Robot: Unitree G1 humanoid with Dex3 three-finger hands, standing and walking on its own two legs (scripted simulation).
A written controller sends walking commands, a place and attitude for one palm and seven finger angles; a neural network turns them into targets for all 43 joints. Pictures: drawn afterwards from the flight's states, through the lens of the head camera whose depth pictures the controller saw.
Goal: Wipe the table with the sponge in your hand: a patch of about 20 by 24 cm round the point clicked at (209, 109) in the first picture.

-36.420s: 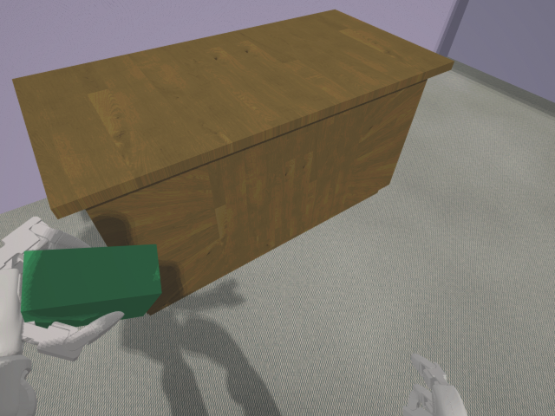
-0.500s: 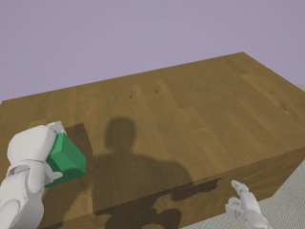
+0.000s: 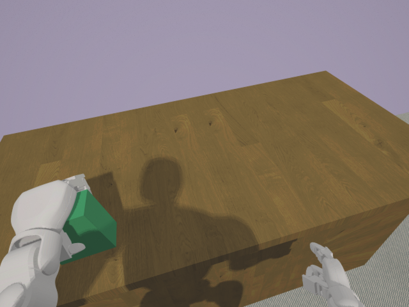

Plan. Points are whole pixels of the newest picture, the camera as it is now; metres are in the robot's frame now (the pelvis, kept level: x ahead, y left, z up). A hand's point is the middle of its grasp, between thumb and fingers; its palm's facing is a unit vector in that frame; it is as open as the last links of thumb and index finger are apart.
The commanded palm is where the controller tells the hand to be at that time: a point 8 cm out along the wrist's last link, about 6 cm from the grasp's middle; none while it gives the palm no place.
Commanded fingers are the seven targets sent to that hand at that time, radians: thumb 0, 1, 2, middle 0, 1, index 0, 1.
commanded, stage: bring the sponge back beside the body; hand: left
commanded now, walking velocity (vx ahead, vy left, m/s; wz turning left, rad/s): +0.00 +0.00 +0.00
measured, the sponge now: (79, 233) +0.20 +0.28 +0.07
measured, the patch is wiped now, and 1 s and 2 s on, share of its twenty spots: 1.00 1.00 1.00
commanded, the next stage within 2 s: step back with the hand held close in 0.64 s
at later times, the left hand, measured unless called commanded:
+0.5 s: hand (68, 226) +0.19 +0.28 +0.11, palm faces +0.10 -0.13 -0.99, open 9.9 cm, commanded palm +0.15 +0.28 +0.18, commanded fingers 0.00 0.10 1.30 -1.20 -1.60 -1.20 -1.60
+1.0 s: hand (91, 204) +0.21 +0.23 +0.16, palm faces +0.30 -0.87 -0.39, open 9.9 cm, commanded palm +0.16 +0.29 +0.18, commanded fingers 0.00 0.10 1.30 -1.20 -1.60 -1.20 -1.60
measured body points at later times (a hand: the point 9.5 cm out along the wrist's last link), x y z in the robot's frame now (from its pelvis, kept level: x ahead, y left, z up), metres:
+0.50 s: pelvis +0.00 +0.00 +0.00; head -0.03 -0.04 +0.45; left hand +0.18 +0.29 +0.16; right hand +0.25 -0.21 -0.08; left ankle +0.03 +0.11 -0.74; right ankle +0.01 -0.10 -0.74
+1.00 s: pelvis +0.00 +0.00 -0.01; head +0.00 +0.01 +0.44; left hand +0.19 +0.27 +0.18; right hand +0.19 -0.22 -0.08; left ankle +0.03 +0.11 -0.74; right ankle +0.01 -0.10 -0.74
